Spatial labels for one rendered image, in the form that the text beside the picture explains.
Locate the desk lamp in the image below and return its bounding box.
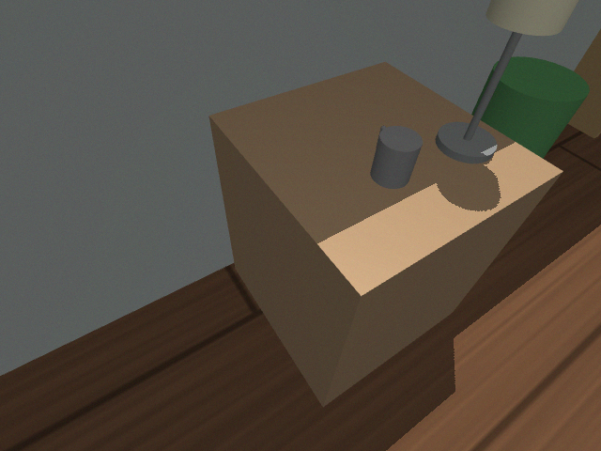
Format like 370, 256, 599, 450
436, 0, 579, 163

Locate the mug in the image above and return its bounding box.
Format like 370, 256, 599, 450
370, 126, 423, 189

